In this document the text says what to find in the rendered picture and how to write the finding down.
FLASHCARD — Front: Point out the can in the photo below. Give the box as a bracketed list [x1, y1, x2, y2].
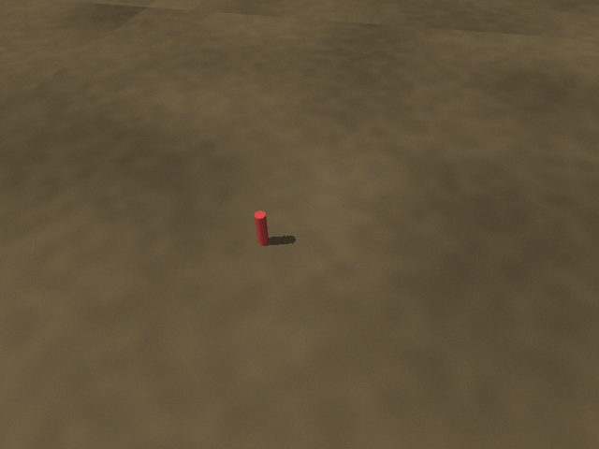
[255, 210, 269, 246]

